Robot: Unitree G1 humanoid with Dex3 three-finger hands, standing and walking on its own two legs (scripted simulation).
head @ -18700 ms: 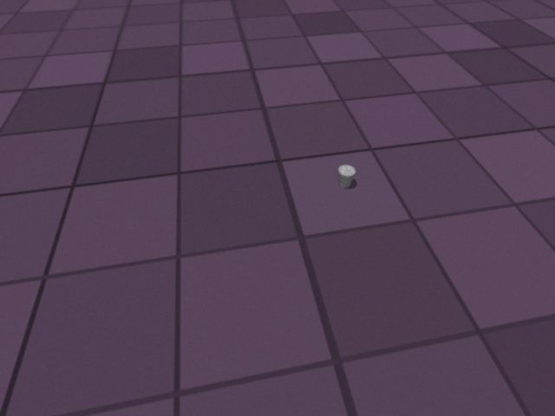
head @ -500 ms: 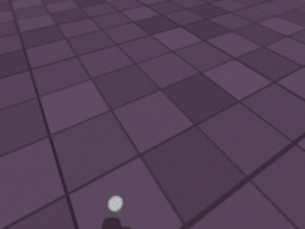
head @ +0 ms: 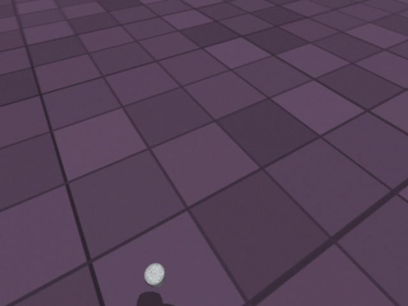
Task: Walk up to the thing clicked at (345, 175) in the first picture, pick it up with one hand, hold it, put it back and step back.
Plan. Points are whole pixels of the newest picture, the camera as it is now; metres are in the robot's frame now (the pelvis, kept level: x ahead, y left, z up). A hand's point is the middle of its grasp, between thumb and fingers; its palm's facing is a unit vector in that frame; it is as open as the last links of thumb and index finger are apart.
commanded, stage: stand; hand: left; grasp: from above
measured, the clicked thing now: (156, 276) +0.38 +0.23 -0.73
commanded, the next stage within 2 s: rise first in 0.14 s
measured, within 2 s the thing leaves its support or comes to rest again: neither
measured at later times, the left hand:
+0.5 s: hand out of the picture +0.14 +0.25 -0.17, palm faces -0.06 -0.93 -0.36, open 9.3 cm
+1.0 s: hand out of the picture +0.11 +0.27 -0.25, palm faces -0.23 -0.83 -0.50, open 14.1 cm
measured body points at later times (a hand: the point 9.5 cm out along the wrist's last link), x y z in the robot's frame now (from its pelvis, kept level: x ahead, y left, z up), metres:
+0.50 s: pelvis -0.02 +0.00 -0.02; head +0.04 +0.01 +0.42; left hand +0.15 +0.30 -0.15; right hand +0.08 -0.27 -0.15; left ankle -0.01 +0.13 -0.75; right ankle -0.02 -0.10 -0.75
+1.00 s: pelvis -0.02 +0.02 -0.11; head +0.08 +0.04 +0.33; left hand +0.12 +0.31 -0.22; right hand +0.16 -0.23 -0.20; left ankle -0.01 +0.13 -0.75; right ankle -0.02 -0.10 -0.75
